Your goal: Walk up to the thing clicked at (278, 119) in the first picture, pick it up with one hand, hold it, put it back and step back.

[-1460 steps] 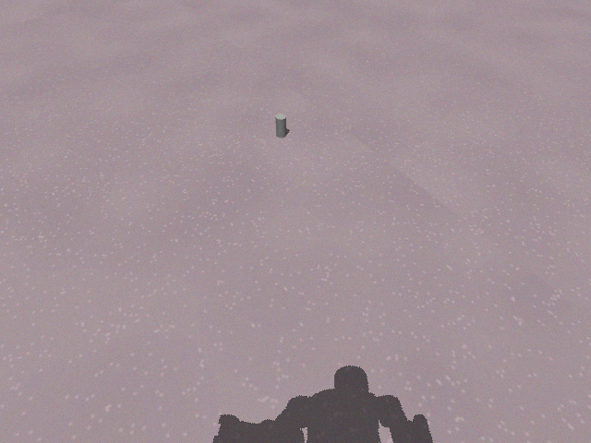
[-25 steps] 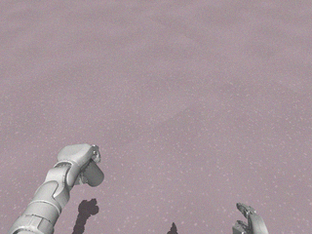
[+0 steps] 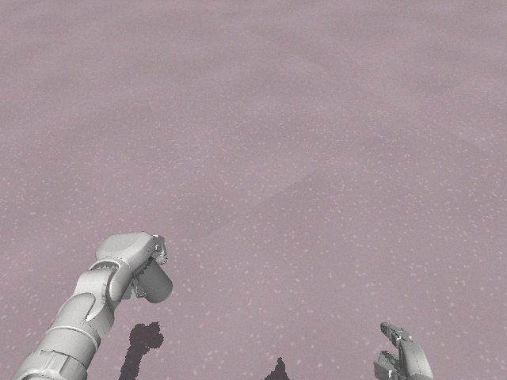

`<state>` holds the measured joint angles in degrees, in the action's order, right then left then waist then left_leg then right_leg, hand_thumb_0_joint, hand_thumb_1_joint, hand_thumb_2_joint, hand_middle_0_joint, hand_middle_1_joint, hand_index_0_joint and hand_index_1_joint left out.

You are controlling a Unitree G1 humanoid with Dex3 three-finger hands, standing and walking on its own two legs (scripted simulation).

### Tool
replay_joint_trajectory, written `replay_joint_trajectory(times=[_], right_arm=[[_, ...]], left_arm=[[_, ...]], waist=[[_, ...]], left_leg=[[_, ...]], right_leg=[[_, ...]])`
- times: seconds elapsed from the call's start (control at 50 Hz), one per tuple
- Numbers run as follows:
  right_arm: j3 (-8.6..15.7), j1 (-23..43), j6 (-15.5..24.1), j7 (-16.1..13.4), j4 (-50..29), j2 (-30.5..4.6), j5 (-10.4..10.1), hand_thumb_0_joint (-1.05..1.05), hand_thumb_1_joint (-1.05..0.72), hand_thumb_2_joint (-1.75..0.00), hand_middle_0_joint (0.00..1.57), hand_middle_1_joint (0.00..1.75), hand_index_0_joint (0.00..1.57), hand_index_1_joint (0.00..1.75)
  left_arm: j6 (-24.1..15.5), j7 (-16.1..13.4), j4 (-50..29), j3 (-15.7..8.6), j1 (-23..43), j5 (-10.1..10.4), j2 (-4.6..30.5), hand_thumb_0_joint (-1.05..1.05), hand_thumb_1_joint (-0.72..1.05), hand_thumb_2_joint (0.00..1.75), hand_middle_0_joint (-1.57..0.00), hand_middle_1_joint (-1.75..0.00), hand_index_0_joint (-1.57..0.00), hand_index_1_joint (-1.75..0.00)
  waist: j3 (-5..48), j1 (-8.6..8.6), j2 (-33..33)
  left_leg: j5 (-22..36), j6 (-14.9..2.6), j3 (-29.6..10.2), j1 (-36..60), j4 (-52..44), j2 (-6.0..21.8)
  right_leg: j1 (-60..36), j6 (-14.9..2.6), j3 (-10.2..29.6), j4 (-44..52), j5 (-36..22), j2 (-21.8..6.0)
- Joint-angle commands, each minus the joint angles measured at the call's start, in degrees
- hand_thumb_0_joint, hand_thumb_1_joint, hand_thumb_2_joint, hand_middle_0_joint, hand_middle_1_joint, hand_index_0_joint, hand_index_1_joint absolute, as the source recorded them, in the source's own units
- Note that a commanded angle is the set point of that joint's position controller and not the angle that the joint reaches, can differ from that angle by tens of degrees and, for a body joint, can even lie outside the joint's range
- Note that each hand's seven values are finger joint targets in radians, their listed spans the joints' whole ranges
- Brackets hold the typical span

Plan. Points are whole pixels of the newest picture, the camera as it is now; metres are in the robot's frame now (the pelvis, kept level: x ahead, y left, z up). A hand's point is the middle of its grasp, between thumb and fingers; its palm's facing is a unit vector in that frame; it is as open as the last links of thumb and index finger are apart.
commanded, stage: hold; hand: left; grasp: from above
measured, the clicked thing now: (147, 276) +0.31 +0.22 -0.06
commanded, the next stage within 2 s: crouch in 0.24 s
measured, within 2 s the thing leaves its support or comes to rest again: neither
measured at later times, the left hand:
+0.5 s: hand (138, 273) +0.30 +0.22 -0.03, palm faces -0.44 -0.06 -0.90, open 8.5 cm
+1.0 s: hand (159, 294) +0.35 +0.25 -0.23, palm faces -0.42 +0.04 -0.91, open 8.5 cm
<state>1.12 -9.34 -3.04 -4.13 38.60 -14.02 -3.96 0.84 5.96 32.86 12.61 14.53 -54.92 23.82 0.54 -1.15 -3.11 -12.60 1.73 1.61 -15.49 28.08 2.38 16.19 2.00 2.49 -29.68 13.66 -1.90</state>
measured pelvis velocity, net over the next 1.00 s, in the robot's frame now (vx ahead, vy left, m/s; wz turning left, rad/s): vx -0.03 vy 0.01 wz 0.02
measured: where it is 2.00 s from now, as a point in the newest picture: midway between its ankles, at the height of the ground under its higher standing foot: outside the picture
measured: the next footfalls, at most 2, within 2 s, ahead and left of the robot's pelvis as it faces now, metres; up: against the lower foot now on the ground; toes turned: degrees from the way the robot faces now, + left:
none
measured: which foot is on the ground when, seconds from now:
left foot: down 0.00-1.00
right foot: down 0.00-1.00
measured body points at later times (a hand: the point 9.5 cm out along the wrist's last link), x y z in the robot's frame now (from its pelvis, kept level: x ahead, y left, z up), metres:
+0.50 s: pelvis +0.01 +0.00 +0.00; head +0.02 -0.03 +0.45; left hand +0.32 +0.22 +0.02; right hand +0.16 -0.25 -0.11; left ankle +0.02 +0.14 -0.74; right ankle +0.02 -0.14 -0.74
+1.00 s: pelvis -0.03 +0.01 -0.12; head +0.09 +0.02 +0.31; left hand +0.37 +0.24 -0.17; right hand +0.06 -0.28 -0.24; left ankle +0.02 +0.14 -0.74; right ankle +0.02 -0.14 -0.74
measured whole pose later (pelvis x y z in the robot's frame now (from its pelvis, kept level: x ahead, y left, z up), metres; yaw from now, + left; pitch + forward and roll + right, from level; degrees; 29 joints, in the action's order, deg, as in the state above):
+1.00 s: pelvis -0.03 +0.01 -0.12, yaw +1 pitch +23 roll -2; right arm 5.0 -12.1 -1.7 -0.9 41.0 -15.3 1.0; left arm -3.6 -19.3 67.1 6.7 35.4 -66.9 24.4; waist 8.6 5.7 -0.9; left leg -28.5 1.9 -2.4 -68.6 73.9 2.8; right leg 66.7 2.7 1.0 -72.2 28.6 -0.9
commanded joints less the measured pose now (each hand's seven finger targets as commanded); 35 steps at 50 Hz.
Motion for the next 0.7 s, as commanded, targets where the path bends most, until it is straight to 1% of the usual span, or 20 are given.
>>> replay_joint_trajectory(times=[0.0, 0.04, 0.08, 0.12, 0.16, 0.22, 0.24, 0.28, 0.3, 0.32, 0.34, 0.36, 0.4, 0.44, 0.46, 0.5, 0.56, 0.6, 0.62, 0.68], right_arm=[[2.19, 5.86, 2.58, -0.41, -7.67, -7.00, 0.35, 0.00, -0.91, -0.90, 0.20, 0.30, 0.20, 0.30], [2.24, 5.78, 2.50, -0.40, -7.43, -6.96, 0.29, 0.00, -0.91, -0.90, 0.20, 0.30, 0.20, 0.30], [2.44, 5.48, 2.35, -0.41, -7.41, -7.01, 0.19, 0.00, -0.91, -0.90, 0.20, 0.30, 0.20, 0.30], [2.46, 5.62, 2.19, -0.29, -7.61, -6.99, 0.20, 0.00, -0.91, -0.90, 0.20, 0.30, 0.20, 0.30], [2.27, 5.72, 2.15, -0.25, -7.39, -6.88, 0.18, 0.00, -0.91, -0.90, 0.20, 0.30, 0.20, 0.30], [2.51, 5.55, 1.91, -0.17, -7.84, -7.01, 0.02, 0.00, -0.91, -0.90, 0.20, 0.30, 0.20, 0.30], [2.63, 5.51, 1.83, -0.11, -7.72, -7.11, 0.12, 0.00, -0.91, -0.90, 0.20, 0.30, 0.20, 0.30], [2.61, 5.49, 1.85, -0.06, -7.74, -7.10, 0.19, 0.00, -0.91, -0.90, 0.20, 0.30, 0.20, 0.30], [2.64, 5.34, 1.85, -0.11, -7.77, -7.01, 0.24, 0.00, -0.91, -0.90, 0.20, 0.30, 0.20, 0.30], [2.68, 5.39, 1.78, -0.17, -7.70, -7.10, 0.20, 0.00, -0.93, -0.92, 0.20, 0.30, 0.20, 0.30], [2.65, 5.21, 1.72, -0.22, -7.53, -7.06, 0.22, 0.00, -0.89, -0.90, 0.20, 0.30, 0.20, 0.30], [2.59, 5.12, 1.74, -0.19, -7.60, -6.91, 0.25, 0.00, -0.90, -0.90, 0.20, 0.30, 0.20, 0.30], [2.71, 5.01, 1.55, -0.22, -7.53, -7.03, 0.27, 0.00, -0.90, -0.90, 0.20, 0.30, 0.20, 0.30], [2.76, 4.54, 1.40, -0.10, -7.29, -6.90, 0.30, 0.00, -0.90, -0.90, 0.20, 0.30, 0.20, 0.30], [2.85, 4.30, 1.27, -0.09, -7.11, -7.13, 0.43, 0.00, -0.90, -0.90, 0.20, 0.30, 0.20, 0.30], [2.93, 3.89, 1.05, -0.03, -7.08, -7.07, 0.49, 0.00, -0.90, -0.90, 0.20, 0.30, 0.20, 0.30], [3.16, 3.09, 0.70, 0.21, -6.30, -7.00, 0.94, 0.00, -0.90, -0.90, 0.20, 0.30, 0.20, 0.30], [3.48, 2.36, 0.52, 0.46, -5.35, -7.28, 1.47, 0.00, -0.91, -0.90, 0.20, 0.30, 0.20, 0.30], [3.55, 1.89, 0.51, 0.61, -4.98, -7.31, 1.75, 0.00, -0.91, -0.90, 0.20, 0.30, 0.20, 0.30], [4.56, -0.64, 0.73, 1.28, -3.11, -8.03, 2.68, 0.00, -0.91, -0.90, 0.20, 0.30, 0.20, 0.30]], left_arm=[[-0.67, -3.00, -10.55, -5.73, 19.07, -0.41, 10.75, 0.00, 0.52, 0.71, -0.81, -0.89, -0.88, -0.83], [-0.57, -3.26, -10.73, -4.81, 20.34, -0.55, 10.12, 0.00, 0.49, 0.71, -0.79, -0.89, -0.86, -0.82], [-0.32, -3.67, -10.06, -6.61, 18.69, -0.77, 11.76, 0.00, 0.50, 0.68, -0.79, -0.88, -0.86, -0.81], [-0.32, -3.69, -11.08, -7.07, 19.31, -0.49, 12.26, 0.00, 0.53, 0.70, -0.82, -0.87, -0.89, -0.81], [-0.04, -3.49, -9.16, -5.56, 19.56, -0.57, 10.86, 0.00, 0.54, 0.71, -0.83, -0.89, -0.90, -0.82], [-0.12, -3.46, -8.56, -5.46, 17.18, -0.63, 10.20, 0.00, 0.51, 0.70, -0.80, -0.89, -0.87, -0.82], [-0.14, -3.45, -8.59, -6.15, 17.36, -0.61, 11.08, 0.00, 0.53, 0.70, -0.81, -0.90, -0.88, -0.83], [-0.46, -3.29, -9.89, -5.40, 20.17, -0.61, 10.99, 0.00, 0.53, 0.72, -0.82, -0.90, -0.89, -0.83], [-0.65, -3.31, -10.43, -5.73, 20.01, -0.82, 11.22, 0.00, 0.52, 0.71, -0.81, -0.91, -0.88, -0.83], [-0.65, -3.51, -9.92, -6.53, 19.29, -0.82, 11.82, 0.00, 0.57, 0.63, -0.82, -0.95, -0.91, -0.85], [-0.79, -3.75, -9.71, -7.46, 18.72, -0.97, 12.44, 0.00, 0.49, 0.66, -0.74, -0.93, -0.83, -0.84], [-0.82, -3.93, -9.13, -6.60, 18.72, -1.22, 11.33, 0.00, 0.50, 0.70, -0.76, -0.94, -0.84, -0.86], [-0.94, -4.47, -7.40, -6.88, 16.80, -1.48, 10.93, 0.00, 0.52, 0.73, -0.78, -0.96, -0.86, -0.88], [-1.40, -4.96, -5.87, -5.83, 15.75, -1.80, 9.54, 0.00, 0.54, 0.73, -0.80, -0.95, -0.87, -0.88], [-1.83, -5.45, -5.25, -6.61, 15.65, -1.94, 10.28, 0.00, 0.55, 0.72, -0.80, -0.95, -0.88, -0.88], [-2.72, -6.58, -2.62, -6.19, 14.36, -2.36, 9.36, 0.00, 0.55, 0.74, -0.81, -0.95, -0.88, -0.88], [-4.38, -9.25, 0.11, -6.49, 16.28, -3.70, 9.35, 0.00, 0.55, 0.73, -0.82, -0.94, -0.89, -0.87], [-5.16, -12.00, 2.88, -7.22, 19.27, -4.79, 10.25, 0.00, 0.55, 0.72, -0.82, -0.94, -0.89, -0.87], [-5.32, -13.49, 4.87, -7.32, 20.69, -5.55, 10.37, 0.00, 0.55, 0.71, -0.81, -0.95, -0.88, -0.88], [-5.92, -18.13, 7.24, -7.09, 25.79, -7.60, 9.81, 0.00, 0.55, 0.71, -0.81, -0.96, -0.89, -0.88]], waist=[[13.77, 0.30, 1.91], [14.02, 0.57, 1.80], [14.05, -0.32, 1.98], [14.29, -0.44, 2.00], [13.13, 0.24, 2.38], [12.47, -0.06, 3.91], [12.65, -0.37, 3.14], [13.54, -0.02, 2.05], [14.02, -0.15, 1.73], [14.39, -0.28, 1.64], [14.37, -0.44, 2.08], [14.29, 0.07, 2.22], [12.99, 0.16, 3.73], [11.97, 0.85, 5.31], [11.58, 0.79, 5.39], [10.14, 1.21, 6.48], [10.65, 1.60, 5.83], [11.03, 2.29, 4.88], [11.43, 3.17, 5.03], [16.40, 4.12, 2.70]], left_leg=[[7.27, -2.08, 1.35, 7.81, -3.84, -2.78], [8.52, -2.00, 1.38, 8.15, -3.86, -2.81], [9.33, -2.01, 1.54, 7.65, -3.54, -2.88], [9.30, -2.18, 1.78, 7.81, -3.46, -3.02], [8.62, -2.24, 1.73, 7.45, -3.76, -2.91], [8.60, -2.26, 1.55, 7.11, -3.94, -2.82], [8.91, -2.16, 1.48, 6.99, -3.94, -2.92], [9.30, -2.01, 1.33, 7.66, -4.03, -2.76], [9.39, -2.10, 1.53, 7.88, -3.80, -2.92], [9.87, -2.03, 1.53, 8.06, -3.73, -2.94], [10.12, -2.08, 1.63, 7.97, -3.54, -2.95], [10.42, -2.11, 1.68, 7.87, -3.51, -3.01], [10.49, -2.23, 1.77, 7.34, -3.01, -3.16], [9.70, -2.44, 1.81, 6.60, -2.83, -3.17], [9.35, -2.42, 1.79, 6.10, -2.61, -3.21], [8.31, -2.43, 1.68, 4.71, -2.08, -3.27], [6.75, -2.30, 1.58, 2.30, -0.18, -3.45], [5.97, -1.96, 1.41, -0.26, 2.30, -3.48], [5.31, -2.04, 1.45, -2.13, 4.35, -3.56], [5.35, -1.49, 1.34, -7.25, 11.68, -3.10]], right_leg=[[-1.88, -2.00, -2.31, 5.27, -5.43, 3.44], [-1.85, -2.04, -2.38, 5.13, -6.74, 3.45], [-2.54, -1.93, -2.56, 5.19, -7.28, 3.43], [-3.16, -1.76, -2.44, 5.73, -7.41, 3.20], [-2.38, -1.81, -2.26, 5.61, -7.16, 3.22], [-2.49, -1.91, -2.50, 5.73, -6.75, 3.31], [-2.96, -1.99, -2.56, 5.72, -6.96, 3.24], [-2.81, -2.08, -2.59, 5.40, -7.37, 3.37], [-3.09, -2.03, -2.44, 5.58, -7.61, 3.18], [-3.12, -2.04, -2.39, 5.36, -7.91, 3.27], [-3.33, -1.94, -2.41, 5.40, -8.11, 3.28], [-3.11, -2.01, -2.34, 5.19, -8.70, 3.23], [-2.49, -1.75, -2.38, 5.57, -8.83, 3.13], [-1.69, -1.60, -2.33, 5.43, -8.59, 2.96], [-1.37, -1.60, -2.37, 5.43, -8.21, 2.93], [0.06, -1.60, -2.33, 4.89, -7.23, 2.88], [2.45, -1.74, -2.31, 3.12, -5.87, 2.59], [5.04, -1.86, -2.39, 0.78, -5.15, 2.62], [7.20, -1.72, -2.36, -0.72, -4.99, 2.54], [13.47, -1.95, -2.30, -7.58, -5.44, 2.76]])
